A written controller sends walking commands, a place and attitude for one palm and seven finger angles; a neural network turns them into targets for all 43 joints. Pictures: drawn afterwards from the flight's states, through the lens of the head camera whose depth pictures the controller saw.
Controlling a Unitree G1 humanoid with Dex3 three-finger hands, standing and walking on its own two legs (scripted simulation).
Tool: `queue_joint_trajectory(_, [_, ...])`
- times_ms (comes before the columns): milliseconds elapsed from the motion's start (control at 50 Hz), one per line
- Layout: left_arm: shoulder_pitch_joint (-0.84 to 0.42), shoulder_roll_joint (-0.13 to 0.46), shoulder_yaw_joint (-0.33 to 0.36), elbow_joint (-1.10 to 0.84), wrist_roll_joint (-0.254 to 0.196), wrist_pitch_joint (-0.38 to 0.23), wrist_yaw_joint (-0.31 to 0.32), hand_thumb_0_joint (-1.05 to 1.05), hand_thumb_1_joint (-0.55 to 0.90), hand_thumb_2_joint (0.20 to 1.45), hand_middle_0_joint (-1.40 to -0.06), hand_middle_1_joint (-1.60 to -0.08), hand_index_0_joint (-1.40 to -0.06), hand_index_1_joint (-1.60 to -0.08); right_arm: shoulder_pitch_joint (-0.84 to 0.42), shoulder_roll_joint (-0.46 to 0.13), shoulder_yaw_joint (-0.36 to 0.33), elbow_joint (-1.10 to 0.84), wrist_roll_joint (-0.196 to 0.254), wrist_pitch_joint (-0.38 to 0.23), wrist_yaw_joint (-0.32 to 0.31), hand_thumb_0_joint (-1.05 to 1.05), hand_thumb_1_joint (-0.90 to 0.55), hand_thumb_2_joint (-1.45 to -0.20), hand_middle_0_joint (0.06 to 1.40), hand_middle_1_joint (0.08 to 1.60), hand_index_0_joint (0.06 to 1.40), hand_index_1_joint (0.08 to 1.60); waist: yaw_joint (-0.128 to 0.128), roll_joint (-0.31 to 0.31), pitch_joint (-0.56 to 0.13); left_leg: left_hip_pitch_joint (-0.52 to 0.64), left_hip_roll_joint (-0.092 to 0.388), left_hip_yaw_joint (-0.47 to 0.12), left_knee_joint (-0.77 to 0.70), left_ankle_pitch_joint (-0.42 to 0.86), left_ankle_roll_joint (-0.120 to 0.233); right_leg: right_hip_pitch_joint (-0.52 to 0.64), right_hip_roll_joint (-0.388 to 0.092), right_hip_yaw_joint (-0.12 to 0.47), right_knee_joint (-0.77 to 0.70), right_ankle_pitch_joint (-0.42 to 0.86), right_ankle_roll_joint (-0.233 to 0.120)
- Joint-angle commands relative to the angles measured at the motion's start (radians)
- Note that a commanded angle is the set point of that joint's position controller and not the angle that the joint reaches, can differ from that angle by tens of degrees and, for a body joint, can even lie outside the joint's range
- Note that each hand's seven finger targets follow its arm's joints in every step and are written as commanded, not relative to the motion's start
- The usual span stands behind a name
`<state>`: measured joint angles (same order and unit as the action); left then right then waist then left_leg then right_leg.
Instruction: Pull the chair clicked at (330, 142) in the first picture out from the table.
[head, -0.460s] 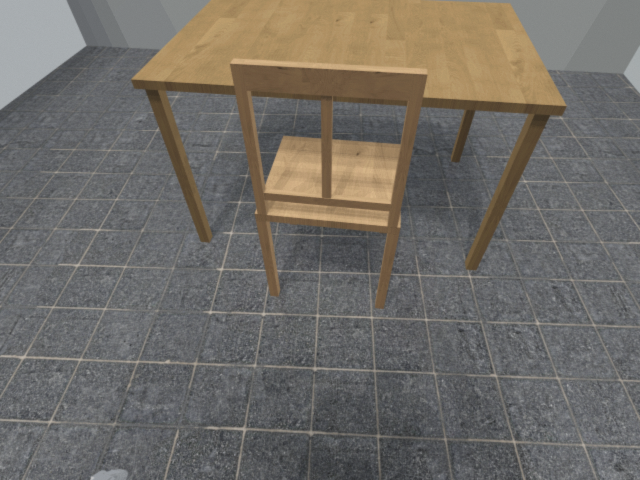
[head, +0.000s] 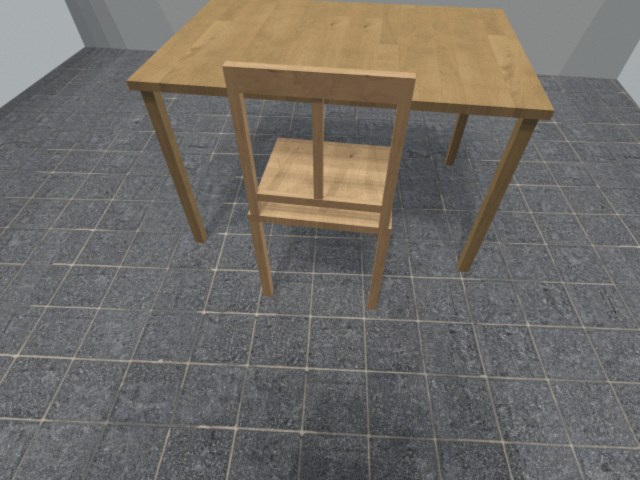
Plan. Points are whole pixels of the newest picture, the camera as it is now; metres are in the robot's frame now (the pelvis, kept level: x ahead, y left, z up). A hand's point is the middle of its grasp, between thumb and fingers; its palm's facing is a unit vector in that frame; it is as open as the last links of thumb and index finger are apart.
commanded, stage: stand and wait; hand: left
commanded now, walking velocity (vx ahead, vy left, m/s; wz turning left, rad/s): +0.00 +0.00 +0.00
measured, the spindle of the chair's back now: (318, 152) +0.87 +0.06 -0.10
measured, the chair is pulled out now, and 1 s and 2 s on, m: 0.00 0.00 0.00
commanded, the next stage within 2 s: look at it before walking up in 0.36 s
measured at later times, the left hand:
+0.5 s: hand out of the picture +0.07 +0.24 -0.15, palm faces -0.03 -0.94 -0.33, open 7.4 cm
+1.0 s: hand out of the picture +0.06 +0.25 -0.15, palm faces -0.02 -0.94 -0.33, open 7.4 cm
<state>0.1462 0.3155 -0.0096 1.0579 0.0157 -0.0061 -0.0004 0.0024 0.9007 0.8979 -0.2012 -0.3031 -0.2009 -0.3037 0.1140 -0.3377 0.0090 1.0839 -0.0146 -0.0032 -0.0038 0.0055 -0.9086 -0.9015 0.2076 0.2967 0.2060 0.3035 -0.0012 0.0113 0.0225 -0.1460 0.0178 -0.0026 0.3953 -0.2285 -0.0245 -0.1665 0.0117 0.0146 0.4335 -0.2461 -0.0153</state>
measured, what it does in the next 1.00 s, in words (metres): stands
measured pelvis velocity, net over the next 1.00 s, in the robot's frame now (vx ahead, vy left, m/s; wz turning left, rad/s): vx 0.00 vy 0.01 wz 0.00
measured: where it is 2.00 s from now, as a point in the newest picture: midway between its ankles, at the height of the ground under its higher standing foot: outside the picture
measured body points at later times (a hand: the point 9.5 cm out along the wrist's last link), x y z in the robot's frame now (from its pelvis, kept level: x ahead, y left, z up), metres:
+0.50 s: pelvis +0.00 +0.00 +0.00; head +0.00 -0.01 +0.45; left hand +0.08 +0.29 -0.13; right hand +0.07 -0.29 -0.14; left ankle -0.01 +0.14 -0.74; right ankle -0.01 -0.11 -0.74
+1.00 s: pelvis +0.00 +0.01 +0.00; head +0.00 +0.00 +0.45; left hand +0.07 +0.30 -0.13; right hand +0.07 -0.28 -0.13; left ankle -0.01 +0.14 -0.74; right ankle -0.01 -0.11 -0.74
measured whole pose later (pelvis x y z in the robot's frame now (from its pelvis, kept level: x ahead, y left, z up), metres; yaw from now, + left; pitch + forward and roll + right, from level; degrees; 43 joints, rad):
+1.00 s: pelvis +0.00 +0.01 +0.00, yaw +0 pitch -1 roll +0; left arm 0.15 0.33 0.00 1.09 0.02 -0.01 0.00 0.00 0.90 0.90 -0.20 -0.30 -0.20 -0.30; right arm 0.12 -0.33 0.01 1.12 -0.01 -0.01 -0.01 0.01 -0.91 -0.90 0.21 0.30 0.21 0.30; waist 0.00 0.00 0.02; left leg -0.12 0.01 0.00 0.35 -0.20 -0.02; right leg -0.14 0.01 0.02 0.37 -0.21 -0.01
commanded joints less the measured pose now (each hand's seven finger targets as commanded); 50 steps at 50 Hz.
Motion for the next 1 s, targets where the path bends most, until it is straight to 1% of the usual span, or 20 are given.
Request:
queue_joint_trajectory(0, [-0.045, 0.223, 0.049, -0.055, -0.008, -0.028, 0.014, 0.000, 0.900, 0.900, -0.200, -0.300, -0.200, -0.300, -0.045, -0.186, -0.040, -0.055, 0.001, -0.030, -0.012, 0.000, -0.900, -0.900, 0.200, 0.300, 0.200, 0.300, 0.000, -0.018, -0.077, 0.015, 0.090, -0.070, -0.051, 0.154, 0.045, 0.026, -0.132, 0.114, -0.083, 0.216, -0.026])
queue_joint_trajectory(20, [-0.038, 0.222, 0.050, -0.052, -0.007, -0.029, 0.015, 0.000, 0.900, 0.900, -0.200, -0.300, -0.200, -0.300, -0.042, -0.184, -0.041, -0.054, 0.002, -0.029, -0.013, 0.000, -0.900, -0.900, 0.200, 0.300, 0.200, 0.300, 0.002, -0.020, -0.083, 0.021, 0.091, -0.069, -0.048, 0.154, 0.046, 0.030, -0.132, 0.115, -0.087, 0.216, -0.027])
queue_joint_trajectory(120, [-0.033, 0.222, 0.049, -0.036, -0.008, -0.029, 0.014, 0.000, 0.900, 0.900, -0.200, -0.300, -0.200, -0.300, -0.032, -0.183, -0.038, -0.038, 0.003, -0.026, -0.013, 0.000, -0.900, -0.900, 0.200, 0.300, 0.200, 0.300, 0.001, -0.043, -0.061, 0.014, 0.090, -0.069, -0.054, 0.133, 0.042, 0.020, -0.133, 0.118, -0.105, 0.190, -0.027])
queue_joint_trajectory(160, [-0.035, 0.223, 0.049, -0.035, -0.008, -0.028, 0.014, 0.000, 0.900, 0.900, -0.200, -0.300, -0.200, -0.300, -0.028, -0.185, -0.037, -0.032, 0.002, -0.026, -0.012, 0.000, -0.900, -0.900, 0.200, 0.300, 0.200, 0.300, 0.001, -0.027, -0.045, 0.003, 0.089, -0.070, -0.060, 0.117, 0.041, 0.013, -0.134, 0.122, -0.116, 0.159, -0.026])
queue_joint_trajectory(180, [-0.036, 0.224, 0.048, -0.033, -0.008, -0.028, 0.014, 0.000, 0.900, 0.900, -0.200, -0.300, -0.200, -0.300, -0.025, -0.185, -0.037, -0.030, 0.002, -0.026, -0.012, 0.000, -0.900, -0.900, 0.200, 0.300, 0.200, 0.300, -0.001, -0.032, -0.043, 0.003, 0.089, -0.073, -0.063, 0.117, 0.041, 0.012, -0.133, 0.126, -0.118, 0.156, -0.027])
queue_joint_trajectory(200, [-0.033, 0.222, 0.048, -0.031, -0.008, -0.028, 0.014, 0.000, 0.900, 0.900, -0.200, -0.300, -0.200, -0.300, -0.024, -0.185, -0.037, -0.028, 0.002, -0.027, -0.012, 0.000, -0.900, -0.900, 0.200, 0.300, 0.200, 0.300, 0.000, -0.026, -0.052, 0.010, 0.090, -0.071, -0.063, 0.121, 0.041, 0.015, -0.134, 0.124, -0.117, 0.160, -0.026])
queue_joint_trajectory(260, [-0.037, 0.224, 0.049, -0.030, -0.008, -0.028, 0.014, 0.000, 0.900, 0.900, -0.200, -0.300, -0.200, -0.300, -0.017, -0.186, -0.037, -0.025, 0.003, -0.027, -0.012, 0.000, -0.900, -0.900, 0.200, 0.300, 0.200, 0.300, -0.001, -0.035, -0.054, 0.008, 0.091, -0.074, -0.066, 0.126, 0.040, 0.019, -0.132, 0.121, -0.117, 0.161, -0.025])
queue_joint_trajectory(280, [-0.034, 0.222, 0.049, -0.030, -0.008, -0.029, 0.014, 0.000, 0.900, 0.900, -0.200, -0.300, -0.200, -0.300, -0.017, -0.186, -0.036, -0.024, 0.003, -0.028, -0.012, 0.000, -0.900, -0.900, 0.200, 0.300, 0.200, 0.300, 0.000, -0.026, -0.058, 0.008, 0.093, -0.075, -0.066, 0.133, 0.041, 0.024, -0.133, 0.121, -0.116, 0.171, -0.026])
queue_joint_trajectory(400, [-0.038, 0.220, 0.048, -0.029, -0.007, -0.027, 0.013, 0.000, 0.900, 0.900, -0.200, -0.300, -0.200, -0.300, -0.018, -0.186, -0.037, -0.024, 0.002, -0.029, -0.013, 0.000, -0.900, -0.900, 0.200, 0.300, 0.200, 0.300, 0.001, -0.018, -0.046, 0.008, 0.096, -0.078, -0.076, 0.137, 0.041, 0.017, -0.129, 0.115, -0.116, 0.172, -0.023])
queue_joint_trajectory(420, [-0.035, 0.219, 0.049, -0.030, -0.006, -0.028, 0.014, 0.000, 0.900, 0.900, -0.200, -0.300, -0.200, -0.300, -0.017, -0.183, -0.037, -0.023, 0.003, -0.029, -0.013, 0.000, -0.900, -0.900, 0.200, 0.300, 0.200, 0.300, 0.001, -0.026, -0.051, 0.011, 0.096, -0.081, -0.075, 0.145, 0.042, 0.021, -0.127, 0.113, -0.113, 0.179, -0.022])
queue_joint_trajectory(460, [-0.036, 0.218, 0.048, -0.031, -0.006, -0.027, 0.013, 0.000, 0.900, 0.900, -0.200, -0.300, -0.200, -0.300, -0.019, -0.184, -0.037, -0.024, 0.003, -0.030, -0.013, 0.000, -0.900, -0.900, 0.200, 0.300, 0.200, 0.300, 0.002, -0.009, -0.042, 0.005, 0.097, -0.080, -0.078, 0.137, 0.042, 0.017, -0.128, 0.113, -0.116, 0.168, -0.021])
queue_joint_trajectory(480, [-0.037, 0.217, 0.048, -0.029, -0.006, -0.027, 0.013, 0.000, 0.900, 0.900, -0.200, -0.300, -0.200, -0.300, -0.020, -0.182, -0.037, -0.023, 0.003, -0.030, -0.013, 0.000, -0.900, -0.900, 0.200, 0.300, 0.200, 0.300, 0.002, -0.021, -0.044, 0.007, 0.096, -0.081, -0.080, 0.131, 0.042, 0.016, -0.128, 0.114, -0.119, 0.159, -0.021])
queue_joint_trajectory(560, [-0.036, 0.216, 0.048, -0.032, -0.006, -0.026, 0.013, 0.000, 0.900, 0.900, -0.200, -0.300, -0.200, -0.300, -0.020, -0.183, -0.038, -0.026, 0.003, -0.031, -0.013, 0.000, -0.900, -0.900, 0.200, 0.300, 0.200, 0.300, 0.001, -0.024, -0.041, 0.009, 0.096, -0.085, -0.082, 0.136, 0.044, 0.012, -0.127, 0.113, -0.121, 0.157, -0.019])
queue_joint_trajectory(660, [-0.031, 0.212, 0.049, -0.032, -0.006, -0.028, 0.013, 0.000, 0.900, 0.900, -0.200, -0.300, -0.200, -0.300, -0.022, -0.185, -0.038, -0.028, 0.003, -0.034, -0.014, 0.000, -0.900, -0.900, 0.200, 0.300, 0.200, 0.300, 0.002, -0.011, -0.068, 0.027, 0.100, -0.085, -0.080, 0.173, 0.045, 0.032, -0.129, 0.106, -0.111, 0.206, -0.019])
queue_joint_trajectory(700, [-0.029, 0.213, 0.049, -0.030, -0.006, -0.028, 0.013, 0.000, 0.900, 0.900, -0.200, -0.300, -0.200, -0.300, -0.026, -0.187, -0.039, -0.029, 0.004, -0.035, -0.014, 0.000, -0.900, -0.900, 0.200, 0.300, 0.200, 0.300, 0.003, -0.014, -0.065, 0.030, 0.102, -0.083, -0.079, 0.190, 0.044, 0.033, -0.130, 0.103, -0.108, 0.229, -0.018])
queue_joint_trajectory(740, [-0.032, 0.216, 0.049, -0.031, -0.005, -0.028, 0.013, 0.000, 0.900, 0.900, -0.200, -0.300, -0.200, -0.300, -0.027, -0.187, -0.039, -0.028, 0.005, -0.033, -0.014, 0.000, -0.900, -0.900, 0.200, 0.300, 0.200, 0.300, 0.002, -0.018, -0.055, 0.025, 0.101, -0.084, -0.081, 0.188, 0.044, 0.031, -0.128, 0.102, -0.108, 0.228, -0.017])
queue_joint_trajectory(860, [-0.024, 0.213, 0.047, -0.025, -0.006, -0.026, 0.012, 0.000, 0.900, 0.900, -0.200, -0.300, -0.200, -0.300, -0.029, -0.186, -0.038, -0.026, 0.005, -0.033, -0.014, 0.000, -0.900, -0.900, 0.200, 0.300, 0.200, 0.300, 0.004, -0.003, -0.056, 0.030, 0.102, -0.086, -0.087, 0.176, 0.046, 0.031, -0.131, 0.099, -0.117, 0.208, -0.016])
queue_joint_trajectory(920, [-0.021, 0.216, 0.048, -0.025, -0.005, -0.027, 0.013, 0.000, 0.900, 0.900, -0.200, -0.300, -0.200, -0.300, -0.024, -0.184, -0.039, -0.026, 0.006, -0.032, -0.015, 0.000, -0.900, -0.900, 0.200, 0.300, 0.200, 0.300, 0.002, -0.018, -0.058, 0.037, 0.102, -0.088, -0.087, 0.180, 0.045, 0.031, -0.129, 0.101, -0.118, 0.213, -0.016])
queue_joint_trajectory(960, [-0.023, 0.213, 0.047, -0.023, -0.005, -0.026, 0.013, 0.000, 0.900, 0.900, -0.200, -0.300, -0.200, -0.300, -0.026, -0.186, -0.037, -0.023, 0.005, -0.033, -0.014, 0.000, -0.900, -0.900, 0.200, 0.300, 0.200, 0.300, 0.003, -0.006, -0.056, 0.032, 0.102, -0.090, -0.094, 0.172, 0.045, 0.035, -0.129, 0.100, -0.120, 0.198, -0.014])
queue_joint_trajectory(980, [-0.024, 0.215, 0.047, -0.022, -0.005, -0.026, 0.012, 0.000, 0.900, 0.900, -0.200, -0.300, -0.200, -0.300, -0.028, -0.188, -0.037, -0.023, 0.005, -0.032, -0.014, 0.000, -0.900, -0.900, 0.200, 0.300, 0.200, 0.300, 0.003, -0.013, -0.056, 0.033, 0.102, -0.090, -0.094, 0.169, 0.045, 0.031, -0.127, 0.102, -0.122, 0.195, -0.014])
